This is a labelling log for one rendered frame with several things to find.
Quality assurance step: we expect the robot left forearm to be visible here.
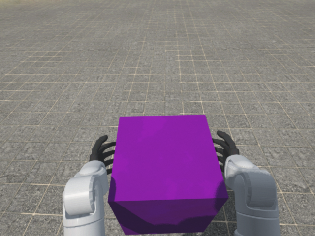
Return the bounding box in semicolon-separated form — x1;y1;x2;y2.
63;160;109;236

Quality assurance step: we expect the left robot hand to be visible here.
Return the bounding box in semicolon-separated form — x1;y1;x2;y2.
89;135;116;175

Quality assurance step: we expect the carton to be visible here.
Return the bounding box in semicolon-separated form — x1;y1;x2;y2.
108;115;229;235

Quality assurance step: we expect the robot right forearm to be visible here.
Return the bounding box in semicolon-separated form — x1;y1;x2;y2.
224;155;281;236

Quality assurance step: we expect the right robot hand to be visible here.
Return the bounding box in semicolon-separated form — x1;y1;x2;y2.
212;130;239;172

